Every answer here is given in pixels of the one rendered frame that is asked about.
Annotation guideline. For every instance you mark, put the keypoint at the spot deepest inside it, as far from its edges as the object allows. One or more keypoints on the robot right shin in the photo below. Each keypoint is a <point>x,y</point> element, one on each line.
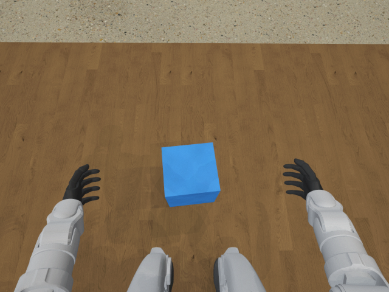
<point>229,250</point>

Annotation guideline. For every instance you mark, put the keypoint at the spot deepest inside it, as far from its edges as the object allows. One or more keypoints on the robot left thigh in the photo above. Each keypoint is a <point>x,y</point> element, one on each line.
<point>153,274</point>

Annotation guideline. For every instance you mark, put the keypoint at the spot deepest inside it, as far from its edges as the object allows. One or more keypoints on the carton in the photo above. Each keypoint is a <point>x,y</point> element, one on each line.
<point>190,174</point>

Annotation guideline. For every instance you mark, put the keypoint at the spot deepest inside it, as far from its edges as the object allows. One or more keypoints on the right robot forearm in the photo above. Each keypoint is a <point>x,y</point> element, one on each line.
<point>346,260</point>

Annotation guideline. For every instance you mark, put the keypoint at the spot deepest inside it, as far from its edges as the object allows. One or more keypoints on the right robot hand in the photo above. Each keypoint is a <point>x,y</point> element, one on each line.
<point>309,180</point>

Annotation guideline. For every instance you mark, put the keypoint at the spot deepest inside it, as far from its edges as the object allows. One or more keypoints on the left robot hand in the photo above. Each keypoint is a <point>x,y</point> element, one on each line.
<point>75,188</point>

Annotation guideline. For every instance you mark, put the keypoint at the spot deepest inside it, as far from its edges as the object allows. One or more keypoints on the left robot forearm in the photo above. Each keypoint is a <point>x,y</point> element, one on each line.
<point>53,258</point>

